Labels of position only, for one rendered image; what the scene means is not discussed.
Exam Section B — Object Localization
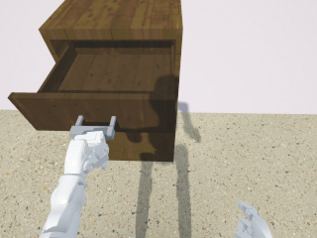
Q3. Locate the robot left hand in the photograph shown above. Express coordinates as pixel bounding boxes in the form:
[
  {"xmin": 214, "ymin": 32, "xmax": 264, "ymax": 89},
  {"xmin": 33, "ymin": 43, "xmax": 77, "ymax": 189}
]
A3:
[{"xmin": 63, "ymin": 131, "xmax": 109, "ymax": 179}]

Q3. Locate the robot right hand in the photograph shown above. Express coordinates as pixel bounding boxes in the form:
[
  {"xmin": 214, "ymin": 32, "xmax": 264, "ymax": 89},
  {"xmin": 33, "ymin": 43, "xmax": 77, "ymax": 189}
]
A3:
[{"xmin": 235, "ymin": 200, "xmax": 273, "ymax": 238}]

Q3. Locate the drawer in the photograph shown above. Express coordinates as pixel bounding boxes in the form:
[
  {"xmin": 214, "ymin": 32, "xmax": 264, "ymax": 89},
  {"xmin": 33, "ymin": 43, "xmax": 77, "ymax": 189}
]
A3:
[{"xmin": 7, "ymin": 40, "xmax": 176, "ymax": 134}]

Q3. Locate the robot left forearm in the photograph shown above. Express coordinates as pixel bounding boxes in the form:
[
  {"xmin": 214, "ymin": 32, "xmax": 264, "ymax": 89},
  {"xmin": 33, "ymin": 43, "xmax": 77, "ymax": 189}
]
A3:
[{"xmin": 39, "ymin": 174, "xmax": 87, "ymax": 238}]

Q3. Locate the handle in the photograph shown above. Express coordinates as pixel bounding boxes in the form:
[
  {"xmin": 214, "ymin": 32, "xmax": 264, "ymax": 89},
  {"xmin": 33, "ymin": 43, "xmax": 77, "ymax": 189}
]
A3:
[{"xmin": 68, "ymin": 115, "xmax": 117, "ymax": 140}]

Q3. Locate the cabinet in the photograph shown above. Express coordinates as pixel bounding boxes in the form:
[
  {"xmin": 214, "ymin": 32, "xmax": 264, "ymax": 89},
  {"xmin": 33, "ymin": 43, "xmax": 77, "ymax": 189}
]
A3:
[{"xmin": 38, "ymin": 0, "xmax": 183, "ymax": 163}]

